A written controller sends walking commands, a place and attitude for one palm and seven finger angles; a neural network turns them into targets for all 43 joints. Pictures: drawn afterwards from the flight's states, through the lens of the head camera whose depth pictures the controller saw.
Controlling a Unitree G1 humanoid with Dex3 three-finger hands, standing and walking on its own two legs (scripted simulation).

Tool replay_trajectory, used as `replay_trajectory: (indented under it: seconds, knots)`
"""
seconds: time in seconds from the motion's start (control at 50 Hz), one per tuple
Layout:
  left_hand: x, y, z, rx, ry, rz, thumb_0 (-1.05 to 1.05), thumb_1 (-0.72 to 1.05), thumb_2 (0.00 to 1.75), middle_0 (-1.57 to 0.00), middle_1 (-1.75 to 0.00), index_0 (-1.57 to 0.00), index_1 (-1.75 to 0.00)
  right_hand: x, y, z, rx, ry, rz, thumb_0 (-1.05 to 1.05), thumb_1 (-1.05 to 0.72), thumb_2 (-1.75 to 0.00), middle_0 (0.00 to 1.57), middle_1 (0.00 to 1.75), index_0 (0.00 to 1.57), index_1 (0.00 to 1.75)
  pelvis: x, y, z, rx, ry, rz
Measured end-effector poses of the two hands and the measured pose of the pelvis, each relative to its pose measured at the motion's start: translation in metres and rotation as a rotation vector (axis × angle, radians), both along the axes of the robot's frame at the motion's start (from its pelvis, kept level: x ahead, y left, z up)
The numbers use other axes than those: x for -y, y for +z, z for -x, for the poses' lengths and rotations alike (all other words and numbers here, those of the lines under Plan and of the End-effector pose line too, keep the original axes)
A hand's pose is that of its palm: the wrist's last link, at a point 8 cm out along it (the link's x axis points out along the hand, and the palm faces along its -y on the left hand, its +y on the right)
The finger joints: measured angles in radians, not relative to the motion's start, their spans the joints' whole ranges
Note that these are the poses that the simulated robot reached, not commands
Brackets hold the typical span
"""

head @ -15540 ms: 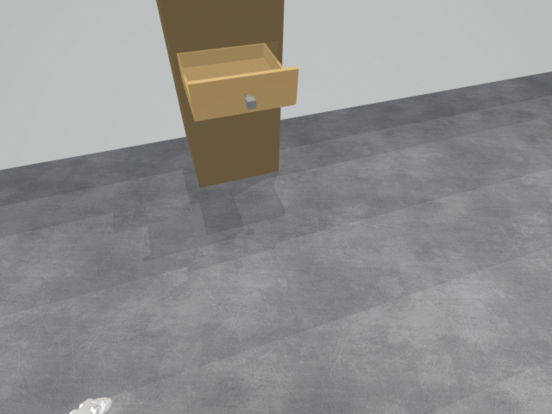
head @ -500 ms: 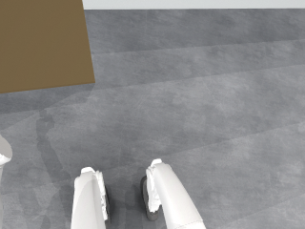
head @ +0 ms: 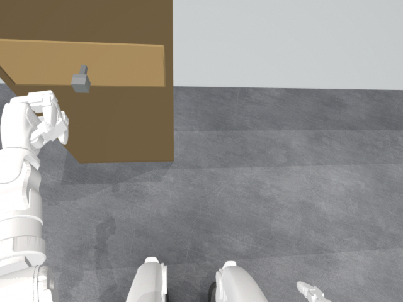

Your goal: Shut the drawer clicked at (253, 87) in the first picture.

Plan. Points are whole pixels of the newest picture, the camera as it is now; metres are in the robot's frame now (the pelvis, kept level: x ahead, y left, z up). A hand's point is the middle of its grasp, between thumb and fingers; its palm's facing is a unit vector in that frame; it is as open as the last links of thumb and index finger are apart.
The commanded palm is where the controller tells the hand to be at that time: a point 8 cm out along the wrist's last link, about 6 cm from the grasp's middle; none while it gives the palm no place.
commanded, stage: draw the hand back to the body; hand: left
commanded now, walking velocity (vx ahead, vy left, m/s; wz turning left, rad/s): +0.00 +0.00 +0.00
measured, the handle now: (82, 77) +0.61 +0.28 -0.05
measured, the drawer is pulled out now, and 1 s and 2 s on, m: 0.00 0.00 0.00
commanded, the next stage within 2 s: step back with the hand held close in 1.04 s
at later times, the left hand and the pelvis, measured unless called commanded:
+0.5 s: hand out of the picture +0.29 +0.26 +0.16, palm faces +0.36 -0.88 -0.32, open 3.3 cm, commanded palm +0.24 +0.29 +0.18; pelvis +0.01 +0.00 +0.08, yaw +3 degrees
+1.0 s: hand out of the picture +0.18 +0.23 +0.27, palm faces +0.46 -0.79 -0.41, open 3.3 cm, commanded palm +0.14 +0.27 +0.28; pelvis +0.02 -0.02 +0.10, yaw +4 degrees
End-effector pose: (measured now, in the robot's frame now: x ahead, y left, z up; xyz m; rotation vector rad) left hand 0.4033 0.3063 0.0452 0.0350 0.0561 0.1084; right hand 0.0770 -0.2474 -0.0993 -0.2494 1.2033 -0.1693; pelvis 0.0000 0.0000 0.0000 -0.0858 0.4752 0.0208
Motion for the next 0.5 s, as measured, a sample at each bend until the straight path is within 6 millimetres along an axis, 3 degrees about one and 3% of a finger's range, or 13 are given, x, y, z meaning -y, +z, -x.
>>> replay_trajectory:
  seconds: [0.08,0.18,0.28,0.38,0.5]
  knots:
    - [0.0,0.028,0.023,0.028,-0.01,-0.011,0.02,0.9,0.9,-1.4,-1.6,-1.4,-1.6,0.003,0.023,-0.029,0.109,0.038,0.015,0.0,-0.9,-0.9,0.21,0.3,0.2,0.3,0.0,0.015,-0.004,0.072,0.024,-0.003]
    - [0.018,0.04,0.05,-0.002,-0.089,0.003,0.02,0.9,0.9,-1.4,-1.6,-1.4,-1.6,0.004,0.048,-0.052,0.217,0.054,0.024,0.0,-0.9,-0.9,0.21,0.3,0.2,0.3,-0.003,0.03,-0.004,0.152,0.033,-0.013]
    - [0.027,0.056,0.088,-0.112,0.009,-0.155,0.02,0.9,0.9,-1.4,-1.6,-1.4,-1.6,-0.003,0.072,-0.068,0.296,0.024,0.011,0.01,-0.9,-0.9,0.2,0.3,0.2,0.3,-0.005,0.05,-0.007,0.235,0.014,-0.044]
    - [0.018,0.09,0.125,-0.115,0.157,-0.244,0.02,0.9,0.89,-1.4,-1.6,-1.4,-1.6,-0.018,0.087,-0.086,0.357,0.039,-0.02,0.01,-0.9,-0.9,0.2,0.3,0.2,0.3,-0.004,0.067,-0.011,0.313,0.015,-0.062]
    - [0.009,0.137,0.152,-0.037,0.274,-0.292,0.02,0.9,0.9,-1.4,-1.6,-1.4,-1.6,-0.033,0.099,-0.108,0.418,0.098,-0.066,0.01,-0.9,-0.9,0.21,0.3,0.2,0.3,-0.002,0.081,-0.014,0.393,0.031,-0.075]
